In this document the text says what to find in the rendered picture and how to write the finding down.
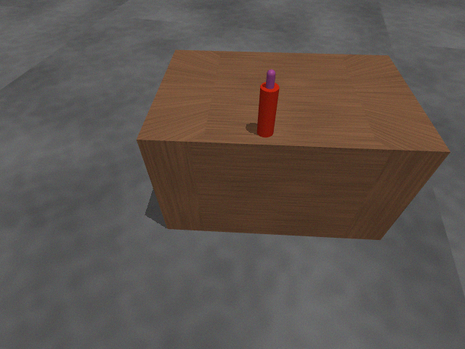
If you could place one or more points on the bottle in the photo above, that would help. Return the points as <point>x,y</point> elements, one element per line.
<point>268,100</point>

